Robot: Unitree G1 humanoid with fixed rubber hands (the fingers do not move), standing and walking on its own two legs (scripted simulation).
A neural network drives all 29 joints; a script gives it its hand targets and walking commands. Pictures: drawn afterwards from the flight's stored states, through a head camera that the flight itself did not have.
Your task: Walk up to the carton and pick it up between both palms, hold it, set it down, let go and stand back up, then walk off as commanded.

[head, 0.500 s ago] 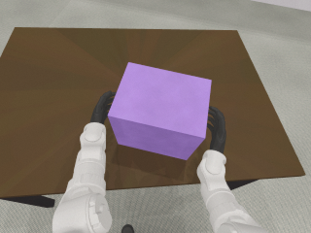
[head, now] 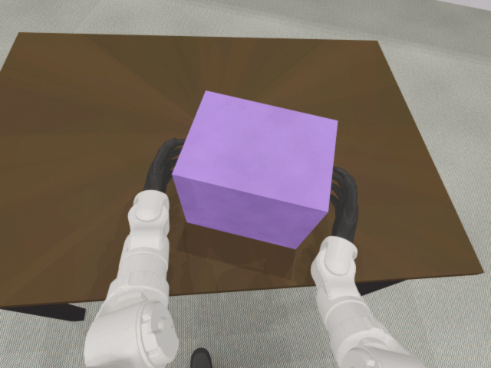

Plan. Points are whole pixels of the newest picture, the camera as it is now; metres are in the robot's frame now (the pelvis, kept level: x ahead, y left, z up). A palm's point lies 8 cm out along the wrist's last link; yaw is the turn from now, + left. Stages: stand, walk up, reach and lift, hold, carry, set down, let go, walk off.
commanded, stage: set down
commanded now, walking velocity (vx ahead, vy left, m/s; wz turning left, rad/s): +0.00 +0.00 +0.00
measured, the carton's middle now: (254, 176) +0.44 -0.04 -0.04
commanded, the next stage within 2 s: none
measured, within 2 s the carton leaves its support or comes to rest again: neither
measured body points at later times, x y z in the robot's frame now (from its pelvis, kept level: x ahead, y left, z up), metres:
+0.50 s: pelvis +0.00 +0.00 +0.00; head +0.12 +0.04 +0.43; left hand +0.44 +0.13 -0.01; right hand +0.31 -0.17 -0.04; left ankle +0.03 +0.10 -0.75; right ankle -0.08 -0.10 -0.75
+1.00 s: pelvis -0.03 +0.06 -0.02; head +0.06 +0.11 +0.42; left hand +0.42 +0.17 -0.01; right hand +0.31 -0.17 -0.02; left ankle +0.03 +0.11 -0.75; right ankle -0.08 -0.10 -0.75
